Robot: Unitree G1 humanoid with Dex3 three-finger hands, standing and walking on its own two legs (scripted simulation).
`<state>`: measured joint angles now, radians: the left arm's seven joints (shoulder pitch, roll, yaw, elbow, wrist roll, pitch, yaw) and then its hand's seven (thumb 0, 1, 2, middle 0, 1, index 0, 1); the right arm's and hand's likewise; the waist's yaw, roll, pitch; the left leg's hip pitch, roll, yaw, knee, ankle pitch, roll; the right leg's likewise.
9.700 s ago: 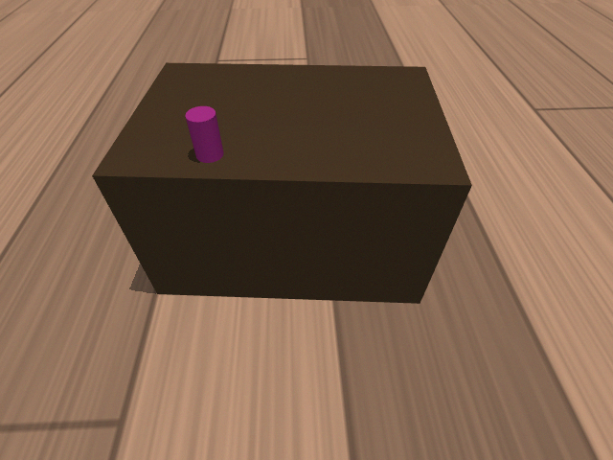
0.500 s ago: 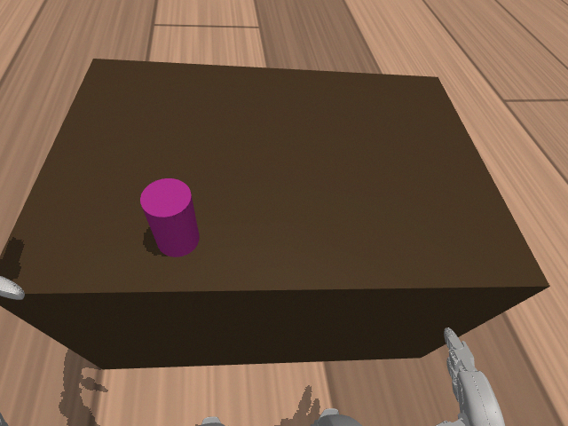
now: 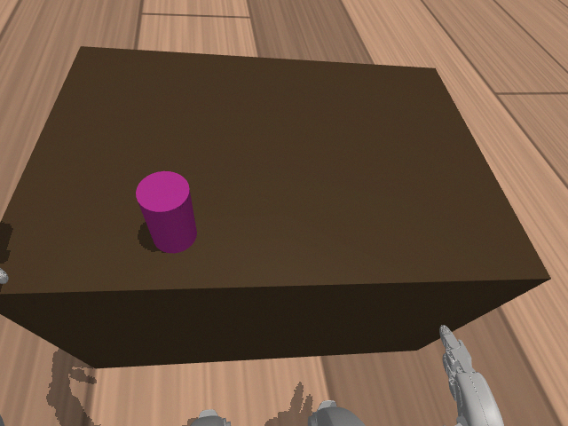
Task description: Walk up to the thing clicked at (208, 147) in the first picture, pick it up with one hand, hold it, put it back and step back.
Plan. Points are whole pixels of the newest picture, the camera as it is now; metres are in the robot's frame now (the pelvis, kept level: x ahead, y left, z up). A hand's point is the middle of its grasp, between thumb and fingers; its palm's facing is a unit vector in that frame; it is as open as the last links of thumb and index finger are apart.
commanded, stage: go down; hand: left
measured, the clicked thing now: (169, 214) +0.47 +0.17 -0.04
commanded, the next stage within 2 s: approach in 0.80 s
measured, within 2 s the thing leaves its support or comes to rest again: neither
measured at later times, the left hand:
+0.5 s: hand out of the picture +0.40 +0.36 +0.08, palm faces +0.16 -0.99 +0.02, open 17.6 cm
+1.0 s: hand out of the picture +0.39 +0.35 +0.07, palm faces +0.14 -0.99 +0.01, open 17.7 cm
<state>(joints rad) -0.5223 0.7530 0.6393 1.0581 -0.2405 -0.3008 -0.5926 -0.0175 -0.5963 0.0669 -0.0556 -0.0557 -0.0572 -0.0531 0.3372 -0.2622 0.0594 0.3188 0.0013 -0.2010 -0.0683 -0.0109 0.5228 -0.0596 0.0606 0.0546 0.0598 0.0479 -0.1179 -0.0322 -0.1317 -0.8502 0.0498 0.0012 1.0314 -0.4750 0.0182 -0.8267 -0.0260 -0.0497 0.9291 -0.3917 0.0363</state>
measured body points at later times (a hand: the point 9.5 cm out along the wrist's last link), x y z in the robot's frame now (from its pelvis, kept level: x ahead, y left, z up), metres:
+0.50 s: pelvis +0.00 +0.00 +0.00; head +0.09 +0.04 +0.44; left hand +0.38 +0.41 +0.08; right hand +0.16 -0.25 -0.03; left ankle +0.01 +0.10 -0.67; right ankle +0.03 -0.15 -0.67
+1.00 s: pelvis -0.01 -0.01 -0.01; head +0.09 +0.04 +0.43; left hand +0.38 +0.41 +0.08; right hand +0.16 -0.25 -0.03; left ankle +0.01 +0.10 -0.67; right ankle +0.03 -0.15 -0.67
